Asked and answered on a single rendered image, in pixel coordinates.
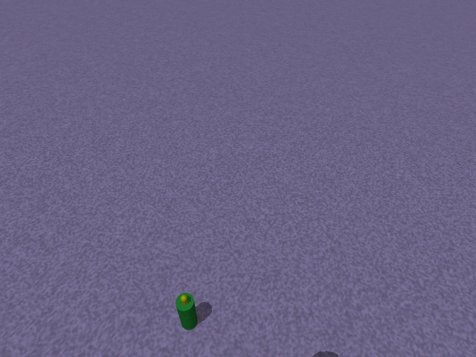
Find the bottle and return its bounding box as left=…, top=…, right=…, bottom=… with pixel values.
left=176, top=293, right=198, bottom=330

